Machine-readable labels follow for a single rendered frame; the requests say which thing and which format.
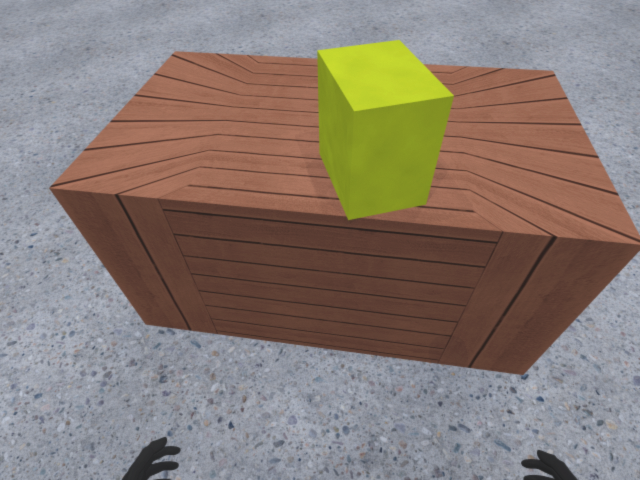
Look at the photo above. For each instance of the robot right hand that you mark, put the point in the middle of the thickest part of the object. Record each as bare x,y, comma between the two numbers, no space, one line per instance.
549,464

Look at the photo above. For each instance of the robot left hand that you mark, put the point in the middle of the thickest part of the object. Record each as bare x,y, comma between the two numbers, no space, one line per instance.
142,468

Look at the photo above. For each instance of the pedestal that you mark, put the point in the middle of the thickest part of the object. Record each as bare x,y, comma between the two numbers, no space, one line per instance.
207,201

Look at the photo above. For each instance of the carton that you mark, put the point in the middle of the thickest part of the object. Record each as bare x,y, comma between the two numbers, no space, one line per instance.
382,119

